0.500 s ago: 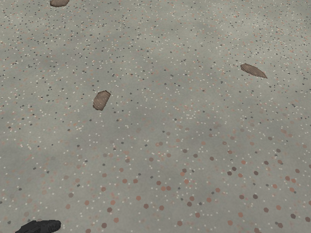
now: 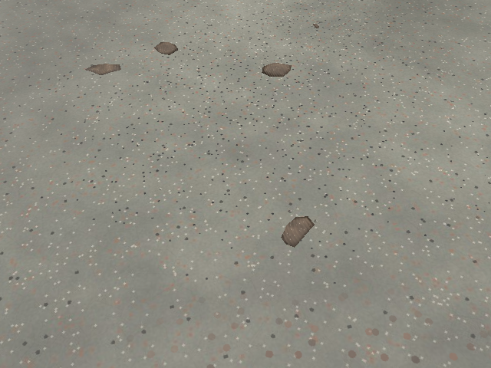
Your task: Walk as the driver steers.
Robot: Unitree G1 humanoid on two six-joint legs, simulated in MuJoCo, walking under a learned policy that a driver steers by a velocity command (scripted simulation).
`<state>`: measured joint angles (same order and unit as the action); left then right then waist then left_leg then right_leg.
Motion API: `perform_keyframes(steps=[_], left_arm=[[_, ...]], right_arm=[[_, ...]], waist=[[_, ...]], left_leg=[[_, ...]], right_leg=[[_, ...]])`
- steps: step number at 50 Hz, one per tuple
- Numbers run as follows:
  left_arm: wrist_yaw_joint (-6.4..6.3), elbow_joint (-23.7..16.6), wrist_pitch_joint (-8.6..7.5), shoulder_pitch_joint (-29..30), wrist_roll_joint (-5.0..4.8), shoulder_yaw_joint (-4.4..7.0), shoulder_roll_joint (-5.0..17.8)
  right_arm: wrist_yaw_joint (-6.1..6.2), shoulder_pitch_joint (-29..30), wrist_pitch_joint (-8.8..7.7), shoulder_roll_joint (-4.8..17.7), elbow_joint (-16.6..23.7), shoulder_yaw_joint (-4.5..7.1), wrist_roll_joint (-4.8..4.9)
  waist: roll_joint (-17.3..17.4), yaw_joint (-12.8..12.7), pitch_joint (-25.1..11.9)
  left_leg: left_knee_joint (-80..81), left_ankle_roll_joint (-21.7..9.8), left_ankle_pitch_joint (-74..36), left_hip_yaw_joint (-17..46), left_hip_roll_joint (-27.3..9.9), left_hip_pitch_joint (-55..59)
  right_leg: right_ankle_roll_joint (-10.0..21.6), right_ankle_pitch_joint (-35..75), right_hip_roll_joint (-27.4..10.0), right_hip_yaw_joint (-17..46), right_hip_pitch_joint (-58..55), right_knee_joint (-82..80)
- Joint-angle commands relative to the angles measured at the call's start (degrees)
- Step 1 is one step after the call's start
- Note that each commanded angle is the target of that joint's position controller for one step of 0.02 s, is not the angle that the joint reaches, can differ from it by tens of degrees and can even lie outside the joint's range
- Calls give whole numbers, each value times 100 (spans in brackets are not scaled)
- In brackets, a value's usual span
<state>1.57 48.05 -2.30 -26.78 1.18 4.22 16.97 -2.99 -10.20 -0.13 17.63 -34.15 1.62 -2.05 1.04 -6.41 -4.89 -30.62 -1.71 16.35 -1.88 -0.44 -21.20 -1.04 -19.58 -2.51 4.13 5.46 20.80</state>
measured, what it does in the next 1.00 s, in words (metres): walks ahead, turning right: left foot, then right foot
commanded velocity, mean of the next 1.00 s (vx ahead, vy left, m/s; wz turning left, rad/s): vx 0.96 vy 0.00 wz -0.42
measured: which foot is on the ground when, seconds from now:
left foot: up 0.00-0.00, down 0.02-0.46, up 0.48-0.86, down 0.88-1.00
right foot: down 0.00-0.02, up 0.04-0.42, down 0.44-0.86, up 0.88-1.00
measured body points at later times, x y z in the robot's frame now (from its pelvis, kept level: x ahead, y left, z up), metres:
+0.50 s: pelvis +0.37 -0.01 -0.03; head +0.40 -0.02 +0.41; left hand +0.58 +0.24 -0.12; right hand +0.32 -0.28 -0.17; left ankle +0.09 +0.12 -0.64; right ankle +0.47 -0.07 -0.74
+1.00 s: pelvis +0.84 -0.06 -0.01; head +0.87 -0.07 +0.44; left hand +1.04 +0.19 -0.12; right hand +0.85 -0.37 -0.10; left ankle +0.93 +0.05 -0.74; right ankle +0.67 -0.08 -0.63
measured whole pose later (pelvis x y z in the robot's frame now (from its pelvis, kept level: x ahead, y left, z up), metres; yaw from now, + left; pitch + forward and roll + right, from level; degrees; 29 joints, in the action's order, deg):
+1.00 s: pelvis +0.84 -0.06 -0.01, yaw -29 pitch +2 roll +1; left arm 1.3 45.6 -1.9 -17.5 0.8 4.3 21.2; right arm 0.9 -9.8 -4.1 17.1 -40.3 1.4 -3.5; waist -2.4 -1.9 1.7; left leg -30.5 1.5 13.4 -4.1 -2.3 -18.6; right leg 6.4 -17.9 2.5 2.4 21.4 72.8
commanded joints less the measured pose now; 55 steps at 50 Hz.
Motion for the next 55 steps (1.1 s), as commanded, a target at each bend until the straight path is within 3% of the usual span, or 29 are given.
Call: perform_keyframes(steps=[1,2,3,4,5,8,11,16,19,21,22,23,24,25,27,30,34,37,40,42,43,44,45,46,47,48,50,52,55], left_arm=[[-16,-419,-128,580,36,66,578],[-21,-919,-248,1001,-60,-127,-75],[-56,-1061,-255,1462,11,-31,397],[-15,-1091,-249,1783,62,18,564],[62,-988,-264,1597,98,-7,545],[216,-915,-88,1481,185,-64,441],[235,-1229,-18,2162,145,-141,350],[344,-1550,-29,2989,56,-296,200],[227,-1436,-8,2761,41,-263,336],[97,-1019,11,1255,34,-112,675],[11,-638,17,-8,63,20,917],[-98,-471,37,-586,146,224,1506],[-67,-447,71,-307,35,285,1737],[-48,-523,68,186,8,283,1497],[-78,-405,15,471,-23,199,1056],[-105,-324,-108,685,-68,69,720],[-79,-410,-247,622,-90,151,893],[-36,-388,-309,431,-189,257,1099],[-96,-317,-260,198,-199,311,1215],[-132,-295,-219,221,-118,355,1477],[-104,-325,-233,475,-77,358,1531],[-104,-471,-306,569,-51,177,879],[-108,-808,-288,-207,-371,-67,-9],[-165,-723,-185,296,-203,-73,518],[-125,-719,-121,849,-86,2,771],[-49,-714,-73,1103,-30,7,765],[112,-855,73,1372,70,-35,515],[196,-1084,210,1704,65,-132,233],[300,-1508,264,2301,69,-228,199]], right_arm=[[224,-1619,-304,829,-151,310,-64],[290,-2359,-319,1645,-233,466,-167],[314,-2131,-318,1503,-238,466,-106],[283,-1735,-319,1106,-252,348,-72],[238,-1510,-337,870,-252,280,-35],[244,-1286,-426,576,-387,165,45],[227,-1500,-521,581,-633,188,104],[224,-1608,-658,704,-1013,200,192],[259,-1743,-638,1017,-1280,248,93],[386,-1699,-475,1244,-1374,311,-87],[440,-1442,-404,1247,-1306,309,-96],[376,-1627,-459,680,-1067,160,-16],[237,-1816,-592,341,-865,64,29],[261,-1015,-664,609,-674,72,4],[252,-549,-754,538,-536,-20,-49],[219,-517,-443,396,-419,-91,-264],[116,883,-368,304,168,-218,-130],[50,1268,-405,236,272,-244,14],[136,1288,-420,464,292,-156,12],[270,273,-453,859,1,41,18],[384,-814,-470,1058,-235,156,18],[528,-2079,-491,1479,-383,322,-129],[491,-1770,-468,1923,-378,414,-324],[457,-1152,-409,1429,-293,409,-196],[438,-728,-402,910,-262,291,-148],[402,-642,-403,646,-373,230,-162],[400,-928,-461,446,-710,161,-115],[308,-1178,-561,224,-986,113,34],[257,-910,-694,286,-1074,124,56]], waist=[[224,1463,-74],[1844,1717,-541],[996,1642,-122],[399,1377,419],[311,1164,455],[570,782,882],[396,773,1310],[176,750,1508],[420,605,927],[750,-125,-76],[542,-777,-615],[-535,-603,-1190],[-1757,7,-1710],[-997,-98,-912],[86,316,238],[-56,868,797],[-156,671,1422],[-236,414,1135],[-296,337,839],[-224,828,28],[-187,1483,-482],[366,1914,-1300],[2327,1120,-2030],[1536,1133,-1343],[809,1149,-483],[240,1092,-61],[442,939,415],[461,839,609],[415,587,933]], left_leg=[[756,-301,752,653,-393,3546],[1605,-656,3047,3325,-2015,4543],[1907,-1038,3390,4556,-2279,3901],[1677,-992,2741,3741,-1993,3513],[1721,-916,2229,3089,-1634,3018],[2373,-921,1550,2211,-1137,2027],[2751,-1050,467,1663,-1029,1875],[3421,-883,-2097,643,-996,1447],[2394,-647,-6021,-70,-1071,2577],[120,-442,-7815,-373,-1228,2779],[-1720,-332,-7307,-531,-1052,1990],[-4175,-180,-3793,-463,-447,68],[-5558,-15,751,163,519,-1597],[-5788,-113,308,722,230,-2433],[-4755,-126,-147,715,-370,-2047],[-3828,178,367,669,-591,-1445],[-1745,556,-970,265,-595,-1121],[-575,482,-2490,160,-305,-54],[11,360,-2169,270,-126,141],[41,242,-1000,193,198,1299],[-32,174,-681,227,-15,2578],[-23,20,1394,1445,-1226,3956],[1320,-511,3094,4793,-2909,4964],[1750,-566,3787,5112,-2624,4188],[1612,-481,2868,3853,-2305,3405],[1543,-429,1535,2901,-2062,2814],[1644,-266,129,1638,-1710,2156],[1770,-146,-716,915,-1611,2031],[2143,-121,-1787,-77,-1528,1614]], right_leg=[[835,426,-223,-7,2549,1776],[585,-1072,395,-529,4283,3840],[653,-612,319,-86,5159,4694],[658,-17,-105,1,5368,4921],[576,294,-237,-64,4972,4766],[303,590,-464,-231,4482,4388],[202,1148,-491,-353,4800,3784],[527,2268,-201,-873,3030,1910],[913,1658,459,-1370,2241,1651],[1137,832,952,-1391,696,1776],[1272,701,896,-1180,-808,1484],[1705,-953,-303,714,-2520,1391],[2297,-2043,-1373,4106,-3108,-15],[2254,-1543,-1225,4277,-2734,-505],[1949,-439,-898,2965,-881,-688],[1935,-250,-243,2050,758,-994],[1899,330,78,1684,1935,-1627],[1524,1723,92,1586,1804,-1584],[1274,3088,-56,1729,573,-880],[1025,4754,17,1641,50,717],[905,4575,248,1499,596,2143],[886,2840,559,1112,1498,4136],[706,-1078,1093,487,3214,5789],[823,-393,567,270,3819,6109],[807,155,272,140,3897,5866],[763,399,60,101,3751,5618],[691,423,-172,51,3627,5415],[686,475,-334,-45,3881,5359],[639,1204,-382,-251,4023,4855]])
